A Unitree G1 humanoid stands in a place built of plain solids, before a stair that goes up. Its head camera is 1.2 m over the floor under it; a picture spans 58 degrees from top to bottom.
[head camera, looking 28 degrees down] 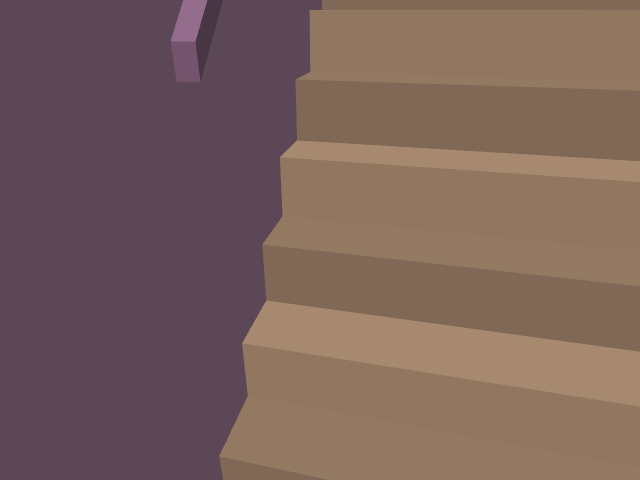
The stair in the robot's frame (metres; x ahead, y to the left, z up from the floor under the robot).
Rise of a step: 0.20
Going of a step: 0.20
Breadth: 1.21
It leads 13 degrees to the right of straight ahead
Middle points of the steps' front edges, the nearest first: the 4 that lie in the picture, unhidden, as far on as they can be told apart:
0.77 -0.38 0.40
0.97 -0.42 0.60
1.16 -0.47 0.80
1.36 -0.51 1.00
